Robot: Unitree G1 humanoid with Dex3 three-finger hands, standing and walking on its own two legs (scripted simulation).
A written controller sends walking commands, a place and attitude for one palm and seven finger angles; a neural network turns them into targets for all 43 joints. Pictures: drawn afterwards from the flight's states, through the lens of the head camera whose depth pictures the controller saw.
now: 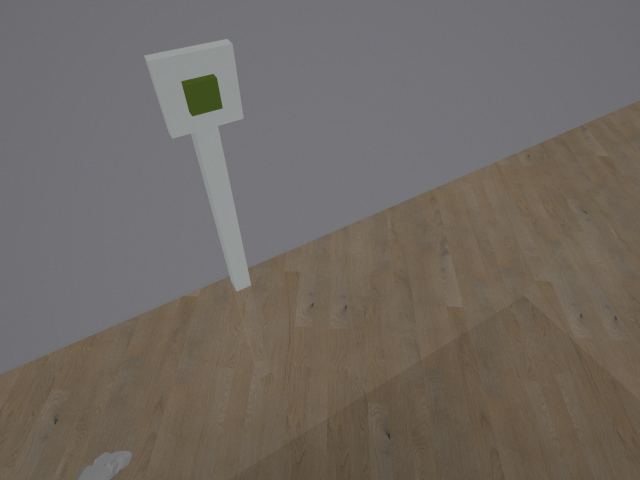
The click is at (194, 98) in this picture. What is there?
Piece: button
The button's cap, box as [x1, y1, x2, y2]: [181, 74, 222, 115]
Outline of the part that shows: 213,74 181,81 188,108 192,115 222,107 217,81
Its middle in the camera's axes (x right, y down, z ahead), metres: -0.27 -0.32 +0.86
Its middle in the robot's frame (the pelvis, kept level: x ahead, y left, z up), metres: +0.86 +0.31 +0.04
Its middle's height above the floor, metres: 0.81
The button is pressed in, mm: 0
